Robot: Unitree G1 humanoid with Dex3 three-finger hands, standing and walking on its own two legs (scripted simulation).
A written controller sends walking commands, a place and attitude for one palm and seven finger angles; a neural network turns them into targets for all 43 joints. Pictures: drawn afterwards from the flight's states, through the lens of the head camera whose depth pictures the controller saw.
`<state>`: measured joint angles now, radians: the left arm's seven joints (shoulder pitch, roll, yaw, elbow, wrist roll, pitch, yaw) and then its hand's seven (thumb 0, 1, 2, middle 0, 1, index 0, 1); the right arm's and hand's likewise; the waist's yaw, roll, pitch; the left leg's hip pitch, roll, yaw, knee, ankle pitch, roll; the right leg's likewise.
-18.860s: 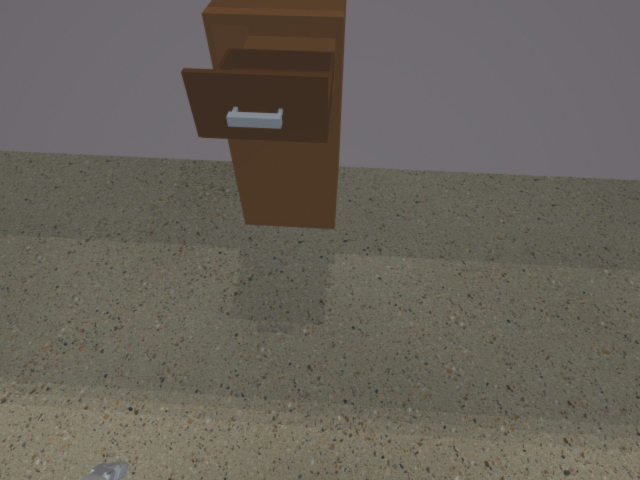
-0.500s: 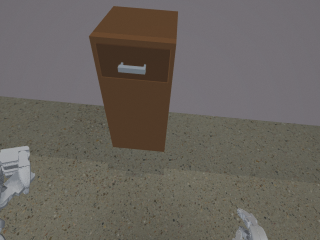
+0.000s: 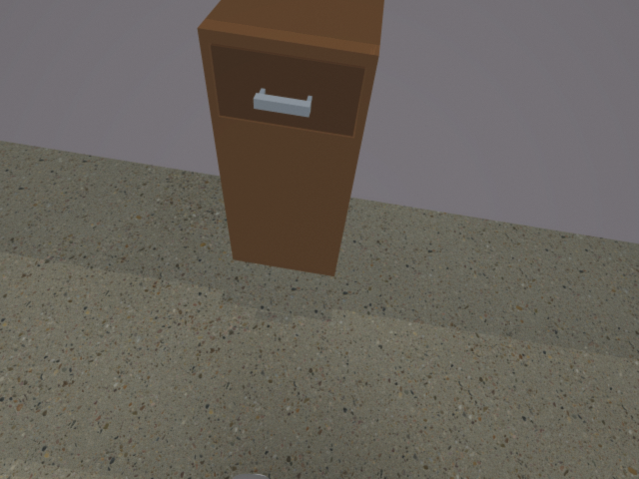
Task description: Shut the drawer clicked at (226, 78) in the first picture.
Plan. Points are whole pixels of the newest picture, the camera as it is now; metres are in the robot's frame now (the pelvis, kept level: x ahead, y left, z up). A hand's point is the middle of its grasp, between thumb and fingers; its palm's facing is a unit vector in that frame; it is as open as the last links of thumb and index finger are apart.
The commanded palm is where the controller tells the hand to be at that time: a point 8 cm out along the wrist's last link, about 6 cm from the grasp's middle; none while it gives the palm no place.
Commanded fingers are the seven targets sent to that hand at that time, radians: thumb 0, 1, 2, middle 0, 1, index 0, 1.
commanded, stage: let the arm hang, fingers relaxed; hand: left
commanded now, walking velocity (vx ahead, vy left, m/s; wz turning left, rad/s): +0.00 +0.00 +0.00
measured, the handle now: (284, 100) +0.90 +0.14 -0.03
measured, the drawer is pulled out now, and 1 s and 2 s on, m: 0.00 0.00 0.00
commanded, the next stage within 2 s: look to check the result in 0.70 s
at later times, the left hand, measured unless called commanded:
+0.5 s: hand out of the picture +0.00 +0.15 -0.18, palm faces +0.05 -0.99 -0.15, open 7.2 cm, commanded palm none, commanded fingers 0.00 0.90 0.90 -0.20 -0.30 -0.20 -0.30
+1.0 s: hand out of the picture +0.00 +0.15 -0.17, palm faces +0.04 -0.98 -0.17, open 7.4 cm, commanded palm none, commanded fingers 0.00 0.90 0.90 -0.20 -0.30 -0.20 -0.30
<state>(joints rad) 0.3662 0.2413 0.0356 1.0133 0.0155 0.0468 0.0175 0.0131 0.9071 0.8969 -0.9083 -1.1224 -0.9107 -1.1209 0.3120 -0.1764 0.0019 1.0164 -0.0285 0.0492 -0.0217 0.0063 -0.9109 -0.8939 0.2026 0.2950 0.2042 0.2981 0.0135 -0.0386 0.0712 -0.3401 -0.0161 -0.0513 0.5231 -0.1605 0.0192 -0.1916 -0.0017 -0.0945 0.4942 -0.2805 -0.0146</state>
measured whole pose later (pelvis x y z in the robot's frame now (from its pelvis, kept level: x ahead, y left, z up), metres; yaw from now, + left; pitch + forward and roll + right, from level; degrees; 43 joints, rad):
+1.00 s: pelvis +0.03 -0.01 +0.00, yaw -1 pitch -2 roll -1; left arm 0.32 0.13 0.02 1.13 0.00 0.00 0.04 0.00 0.91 0.90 -0.20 -0.30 -0.20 -0.30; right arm 0.28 -0.11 -0.02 1.13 -0.02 0.02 -0.05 0.00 -0.92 -0.89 0.20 0.29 0.20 0.30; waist 0.00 0.00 0.07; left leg -0.25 -0.01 -0.04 0.48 -0.19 0.00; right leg -0.11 0.00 -0.08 0.45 -0.30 -0.02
